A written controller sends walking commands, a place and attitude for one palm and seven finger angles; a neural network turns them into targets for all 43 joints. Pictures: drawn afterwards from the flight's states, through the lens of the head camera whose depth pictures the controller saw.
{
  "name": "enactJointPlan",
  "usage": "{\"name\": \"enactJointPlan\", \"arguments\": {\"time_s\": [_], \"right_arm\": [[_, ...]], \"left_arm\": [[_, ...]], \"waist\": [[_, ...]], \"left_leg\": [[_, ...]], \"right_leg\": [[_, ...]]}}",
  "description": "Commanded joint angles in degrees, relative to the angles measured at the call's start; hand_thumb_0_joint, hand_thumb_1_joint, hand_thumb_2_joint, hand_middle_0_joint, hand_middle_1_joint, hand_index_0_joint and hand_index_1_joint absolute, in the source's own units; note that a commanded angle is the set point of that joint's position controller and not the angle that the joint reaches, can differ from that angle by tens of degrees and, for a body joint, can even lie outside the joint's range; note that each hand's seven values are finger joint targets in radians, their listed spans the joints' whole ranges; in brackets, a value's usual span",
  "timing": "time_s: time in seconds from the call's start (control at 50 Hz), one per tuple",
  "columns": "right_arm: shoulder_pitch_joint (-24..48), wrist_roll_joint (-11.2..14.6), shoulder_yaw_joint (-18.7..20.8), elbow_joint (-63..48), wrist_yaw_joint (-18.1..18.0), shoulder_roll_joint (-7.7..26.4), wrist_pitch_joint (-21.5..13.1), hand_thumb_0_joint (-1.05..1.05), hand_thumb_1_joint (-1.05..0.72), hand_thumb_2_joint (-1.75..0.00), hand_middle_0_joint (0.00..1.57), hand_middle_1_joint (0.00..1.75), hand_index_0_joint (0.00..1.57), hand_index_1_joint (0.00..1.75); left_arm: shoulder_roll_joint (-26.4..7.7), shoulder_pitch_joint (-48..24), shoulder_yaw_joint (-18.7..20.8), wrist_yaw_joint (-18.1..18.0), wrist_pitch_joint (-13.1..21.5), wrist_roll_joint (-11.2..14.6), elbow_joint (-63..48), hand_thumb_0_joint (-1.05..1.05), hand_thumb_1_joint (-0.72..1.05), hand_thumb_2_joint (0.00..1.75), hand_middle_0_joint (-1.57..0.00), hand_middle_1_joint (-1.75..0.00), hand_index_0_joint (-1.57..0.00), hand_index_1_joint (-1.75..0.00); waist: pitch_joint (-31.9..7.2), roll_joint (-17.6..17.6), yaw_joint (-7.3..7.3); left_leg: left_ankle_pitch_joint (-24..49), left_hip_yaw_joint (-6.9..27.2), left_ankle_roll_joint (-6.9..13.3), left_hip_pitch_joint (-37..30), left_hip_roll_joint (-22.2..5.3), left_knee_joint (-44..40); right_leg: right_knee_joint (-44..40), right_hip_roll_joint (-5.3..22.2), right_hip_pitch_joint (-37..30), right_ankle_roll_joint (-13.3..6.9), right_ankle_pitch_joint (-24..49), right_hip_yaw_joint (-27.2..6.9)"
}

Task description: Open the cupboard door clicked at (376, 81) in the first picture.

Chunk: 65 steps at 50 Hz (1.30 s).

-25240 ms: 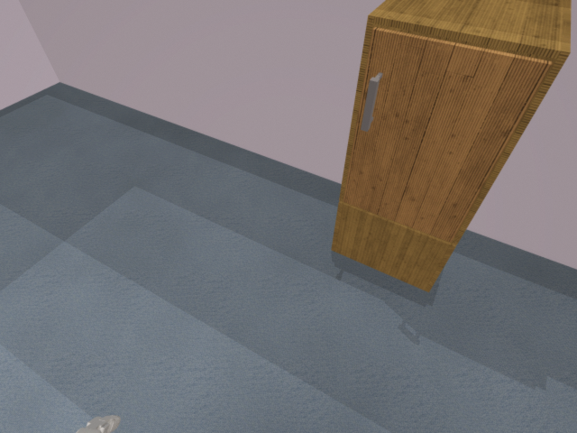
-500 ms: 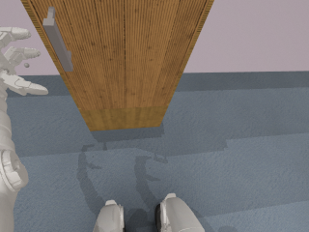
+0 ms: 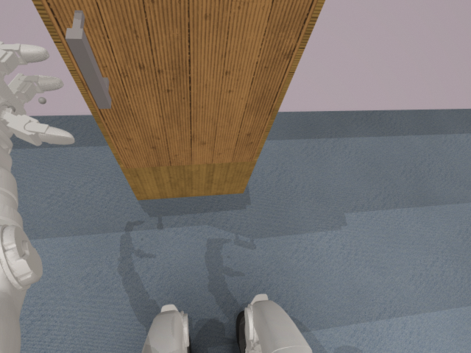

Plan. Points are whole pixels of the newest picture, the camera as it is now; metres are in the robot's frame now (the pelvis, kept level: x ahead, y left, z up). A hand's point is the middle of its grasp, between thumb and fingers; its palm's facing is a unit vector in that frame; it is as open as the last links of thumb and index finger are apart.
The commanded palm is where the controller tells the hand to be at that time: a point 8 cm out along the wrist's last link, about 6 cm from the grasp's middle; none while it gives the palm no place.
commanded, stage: move the hooked fingers beside the handle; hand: left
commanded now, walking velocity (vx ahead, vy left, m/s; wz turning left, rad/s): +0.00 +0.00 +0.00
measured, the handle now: (93, 64) +0.56 +0.20 +0.07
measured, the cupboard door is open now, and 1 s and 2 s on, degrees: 1 1 1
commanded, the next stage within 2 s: slide the fingers in behind the handle in 0.10 s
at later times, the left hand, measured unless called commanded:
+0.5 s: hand (58, 98) +0.50 +0.24 +0.07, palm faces -0.02 -1.00 +0.01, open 14.0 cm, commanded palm +0.49 +0.28 +0.07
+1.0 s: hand (81, 103) +0.49 +0.21 +0.07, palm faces +0.01 -1.00 -0.01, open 14.0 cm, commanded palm +0.48 +0.25 +0.07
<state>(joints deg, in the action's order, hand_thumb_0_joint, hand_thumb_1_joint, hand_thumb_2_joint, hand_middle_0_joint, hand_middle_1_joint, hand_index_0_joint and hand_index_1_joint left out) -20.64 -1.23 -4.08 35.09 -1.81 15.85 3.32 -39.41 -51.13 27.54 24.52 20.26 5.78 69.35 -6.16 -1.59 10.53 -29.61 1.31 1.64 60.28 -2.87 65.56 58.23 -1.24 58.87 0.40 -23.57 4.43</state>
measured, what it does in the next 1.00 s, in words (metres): stands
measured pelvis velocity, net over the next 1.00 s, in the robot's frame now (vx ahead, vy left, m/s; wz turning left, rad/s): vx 0.00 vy -0.01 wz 0.01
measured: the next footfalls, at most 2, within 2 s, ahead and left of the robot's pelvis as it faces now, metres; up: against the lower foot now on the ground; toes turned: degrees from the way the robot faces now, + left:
none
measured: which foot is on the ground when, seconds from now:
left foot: down 0.00-1.00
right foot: down 0.00-1.00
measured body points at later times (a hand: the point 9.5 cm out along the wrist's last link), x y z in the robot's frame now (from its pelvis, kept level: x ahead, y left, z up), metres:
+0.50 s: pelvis +0.00 +0.00 +0.00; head +0.15 +0.04 +0.42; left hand +0.50 +0.29 +0.07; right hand +0.01 -0.27 -0.10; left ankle +0.00 +0.09 -0.65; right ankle +0.03 -0.13 -0.65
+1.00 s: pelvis +0.00 -0.01 +0.00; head +0.13 +0.02 +0.43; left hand +0.49 +0.26 +0.07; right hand +0.02 -0.27 -0.11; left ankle +0.00 +0.09 -0.65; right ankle +0.03 -0.13 -0.65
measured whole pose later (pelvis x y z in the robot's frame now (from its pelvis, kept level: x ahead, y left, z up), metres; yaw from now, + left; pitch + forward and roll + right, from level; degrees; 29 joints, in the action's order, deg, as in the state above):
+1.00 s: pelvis +0.00 -0.01 +0.00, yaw +0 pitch +23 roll -4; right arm -20.6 -1.4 -2.9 36.1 -0.7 15.2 2.8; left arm -30.1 -49.2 23.2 17.5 22.7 6.1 66.2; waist -6.9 -1.8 9.5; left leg -29.4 1.0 1.2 58.2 -2.5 64.6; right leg 58.6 -1.0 57.4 0.0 -24.0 4.0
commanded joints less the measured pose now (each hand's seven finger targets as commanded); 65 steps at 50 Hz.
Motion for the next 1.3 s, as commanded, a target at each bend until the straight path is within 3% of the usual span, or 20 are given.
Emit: {"name": "enactJointPlan", "arguments": {"time_s": [0.0, 0.06, 0.12, 0.18, 0.22, 0.34, 0.4, 0.44, 0.46, 0.56, 0.64, 0.72, 0.76, 0.82, 0.9, 1.02, 1.06, 1.12, 1.18, 1.28], "right_arm": [[-10.5, -0.2, 4.2, -2.1, -0.5, 11.5, -0.9, 0.0, -0.9, -0.9, 0.2, 0.3, 0.2, 0.3], [-10.6, 0.0, 4.3, -1.7, -0.6, 11.7, -0.9, 0.0, -0.9, -0.9, 0.2, 0.3, 0.2, 0.3], [-10.5, 0.4, 3.8, -2.0, -0.6, 11.7, -0.5, 0.0, -0.9, -0.9, 0.2, 0.3, 0.2, 0.3], [-10.9, 0.3, 3.8, -2.3, -0.8, 11.8, -0.5, 0.0, -0.9, -0.9, 0.2, 0.3, 0.2, 0.3], [-10.8, 0.3, 3.9, -2.3, -0.7, 11.6, -0.6, 0.0, -0.9, -0.9, 0.2, 0.3, 0.2, 0.3], [-11.4, 0.0, 4.6, -1.3, -0.4, 11.5, -1.2, 0.0, -0.9, -0.9, 0.2, 0.3, 0.2, 0.3], [-11.3, 0.1, 4.6, -1.0, -0.1, 11.3, -0.9, 0.0, -0.9, -0.9, 0.2, 0.3, 0.2, 0.3], [-11.5, 0.0, 4.5, -1.1, -0.1, 11.2, -0.7, 0.0, -0.9, -0.9, 0.2, 0.3, 0.2, 0.3], [-11.3, 0.0, 4.5, -1.1, -0.1, 11.3, -0.7, 0.0, -0.9, -0.9, 0.2, 0.3, 0.2, 0.3], [-11.0, -0.4, 4.9, -2.5, 0.4, 10.3, -0.9, 0.0, -0.9, -0.9, 0.2, 0.3, 0.2, 0.3], [-10.8, -0.1, 4.9, -2.0, 0.8, 10.3, -0.6, 0.0, -0.9, -0.9, 0.2, 0.3, 0.2, 0.3], [-10.4, 0.1, 4.8, -2.5, 0.6, 10.3, -0.4, 0.0, -0.9, -0.9, 0.2, 0.3, 0.2, 0.3], [-10.0, 0.0, 5.0, -2.7, 0.7, 9.9, -0.7, 0.0, -0.9, -0.9, 0.2, 0.3, 0.2, 0.3], [-9.8, -0.1, 5.2, -2.2, 0.7, 9.7, -1.0, 0.0, -0.9, -0.9, 0.2, 0.3, 0.2, 0.3], [-9.5, 0.1, 5.0, -1.4, 0.4, 9.9, -1.4, 0.0, -0.9, -0.9, 0.2, 0.3, 0.2, 0.3], [-9.6, -0.5, 5.0, -1.4, 0.5, 9.9, -2.1, 0.0, -0.9, -0.9, 0.2, 0.3, 0.2, 0.3], [-9.8, -0.5, 5.0, -1.3, 0.7, 9.6, -2.2, 0.0, -0.9, -0.9, 0.2, 0.3, 0.2, 0.3], [-9.7, -0.3, 4.9, -1.2, 0.5, 10.0, -2.1, 0.0, -0.9, -0.9, 0.2, 0.3, 0.2, 0.3], [-9.7, -0.3, 4.9, -1.6, 0.6, 9.7, -2.1, 0.0, -0.9, -0.9, 0.2, 0.3, 0.2, 0.3], [-10.0, -0.5, 5.0, -1.5, 0.9, 9.4, -2.0, 0.0, -0.9, -0.9, 0.2, 0.3, 0.2, 0.3]], "left_arm": [[-17.1, -23.6, 2.2, -0.1, 5.8, 1.6, -16.6, 0.0, -0.5, 0.3, -0.3, -1.2, -0.3, -1.2], [-19.3, -23.6, 4.5, 0.5, 5.8, 2.7, -15.9, 0.0, -0.5, 0.3, -0.3, -1.2, -0.3, -1.2], [-19.3, -21.0, 3.9, 1.2, 2.8, 2.1, -10.3, 0.0, -0.5, 0.3, -0.3, -1.2, -0.3, -1.2], [-20.2, -21.7, 3.6, 1.1, 2.3, 0.9, -11.8, 0.0, -0.5, 0.3, -0.3, -1.2, -0.3, -1.2], [-18.7, -22.7, 2.6, 1.1, 2.8, 1.3, -13.2, 0.0, -0.5, 0.3, -0.3, -1.2, -0.3, -1.2], [-13.0, -23.7, 0.3, 1.1, 4.9, 3.5, -17.1, 0.0, -0.5, 0.3, -0.3, -1.2, -0.3, -1.2], [-10.8, -21.5, -0.7, -0.1, 3.3, 3.3, -15.2, 0.0, -0.5, 0.3, -0.3, -1.2, -0.3, -1.2], [-11.8, -21.8, 0.0, -1.2, 2.4, 2.5, -14.0, 0.0, -0.5, 0.3, -0.3, -1.2, -0.3, -1.2], [-14.1, -23.0, 1.6, -2.1, 2.4, 2.1, -15.0, 0.0, -0.5, 0.3, -0.3, -1.2, -0.3, -1.2], [-12.0, -20.8, 1.3, -5.1, 5.7, 1.4, -22.3, 0.0, -0.5, 0.3, -0.3, -1.2, -0.3, -1.2], [-8.1, -17.4, -0.5, -5.5, 5.0, 2.0, -16.4, 0.0, -0.5, 0.3, -0.3, -1.2, -0.3, -1.2], [-8.6, -18.0, -0.4, -5.5, 3.8, 1.5, -15.7, 0.0, -0.5, 0.3, -0.3, -1.2, -0.3, -1.2], [-6.9, -19.1, -1.6, -5.8, 5.2, 1.6, -18.9, 0.0, -0.5, 0.3, -0.3, -1.2, -0.3, -1.2], [-5.1, -19.4, -2.3, -6.3, 6.7, 2.2, -19.6, 0.0, -0.5, 0.3, -0.3, -1.2, -0.3, -1.2], [-4.2, -21.9, -3.2, -6.9, 6.0, 1.9, -14.3, 0.0, -0.5, 0.3, -0.3, -1.2, -0.3, -1.2], [-5.5, -25.1, -3.0, -8.5, 7.2, 0.6, -17.8, 0.0, -0.5, 0.3, -0.3, -1.2, -0.3, -1.2], [-3.4, -25.1, -4.2, -8.6, 7.5, 0.8, -17.8, 0.0, -0.5, 0.3, -0.3, -1.2, -0.3, -1.2], [-5.2, -24.5, -2.7, -9.0, 6.2, 0.8, -14.6, 0.0, -0.5, 0.3, -0.3, -1.2, -0.3, -1.2], [-3.8, -24.0, -3.4, -9.5, 5.7, 0.5, -15.0, 0.0, -0.5, 0.3, -0.3, -1.2, -0.3, -1.2], [-4.1, -24.5, -3.0, -10.9, 6.4, 0.0, -16.1, 0.0, -0.5, 0.3, -0.3, -1.2, -0.3, -1.2]], "waist": [[-31.1, -12.7, -0.53], [-32.2, -11.6, -0.58], [-26.5, -8.5, -0.27], [-27.3, -10.7, -0.53], [-27.6, -9.8, 0.15], [-31.3, -12.9, 0.25], [-28.7, -11.2, 0.14], [-27.0, -10.2, 0.08], [-27.6, -10.5, -0.26], [-33.3, -13.4, -1.73], [-26.8, -7.3, -0.59], [-25.7, -6.4, -1.02], [-28.1, -10.2, -1.44], [-28.1, -7.4, -0.78], [-23.4, -5.4, 0.39], [-29.3, -9.1, -0.21], [-30.6, -9.4, -0.06], [-27.5, -6.3, 0.18], [-28.1, -8.2, -0.21], [-28.7, -6.5, -0.02]], "left_leg": [[28.2, 3.2, -1.3, -25.6, 0.6, -7.3], [28.8, 3.1, -1.1, -24.4, 0.6, -6.9], [23.5, 2.2, -0.2, -17.9, 0.9, -7.4], [24.0, 2.2, -0.2, -19.0, 0.8, -7.5], [24.2, 2.2, -0.2, -19.3, 0.7, -7.2], [29.5, 3.8, -1.3, -27.4, 0.3, -7.2], [28.6, 3.8, -1.4, -26.5, 0.3, -8.0], [26.8, 3.4, -1.0, -24.0, 0.5, -8.1], [26.3, 3.4, -1.1, -23.4, 0.6, -8.2], [34.0, 3.1, -1.9, -29.1, 0.5, -7.9], [29.8, 2.7, -1.3, -24.8, 0.6, -8.6], [25.3, 1.9, -0.7, -21.3, 1.2, -9.6], [27.8, 2.1, -1.2, -25.1, 1.0, -9.4], [27.3, 2.0, -1.1, -25.0, 1.0, -8.9], [20.2, 1.8, -0.6, -19.2, 1.4, -9.0], [23.1, 2.4, -0.9, -23.2, 1.4, -8.3], [24.5, 2.5, -1.1, -24.4, 1.3, -8.1], [20.7, 2.1, -0.6, -19.7, 1.5, -8.4], [21.5, 1.5, -0.6, -20.4, 1.6, -8.5], [21.9, 1.3, -0.4, -19.1, 1.6, -8.0]], "right_leg": [[-4.1, -2.2, -9.9, -1.8, 14.7, -1.5], [-3.9, -2.2, -12.1, -1.6, 16.6, -1.8], [-4.6, -2.2, -13.3, -1.3, 14.8, -2.0], [-4.4, -2.1, -12.5, -1.4, 14.8, -2.1], [-4.5, -2.2, -12.3, -1.3, 15.0, -2.2], [-4.1, -2.4, -8.1, -1.8, 14.6, -0.8], [-4.9, -2.4, -7.7, -1.6, 13.8, -0.5], [-4.9, -2.3, -8.5, -1.7, 13.5, -0.7], [-4.9, -2.1, -9.4, -1.5, 13.8, -1.0], [-4.2, -2.3, -11.5, -1.7, 18.3, -1.1], [-5.1, -2.5, -12.1, -1.6, 17.0, -0.9], [-5.5, -2.1, -14.8, -1.5, 16.6, -1.5], [-5.2, -2.0, -13.1, -1.7, 16.7, -1.4], [-5.4, -2.1, -13.2, -1.5, 16.8, -1.5], [-5.6, -1.8, -12.5, -1.3, 13.0, -2.0], [-4.6, -1.6, -11.9, -1.7, 13.8, -2.2], [-4.4, -1.7, -11.8, -1.6, 14.6, -1.9], [-4.8, -1.6, -13.5, -1.4, 13.5, -2.3], [-4.9, -1.6, -13.5, -1.4, 14.2, -2.4], [-4.7, -1.6, -15.1, -1.2, 15.8, -2.8]]}}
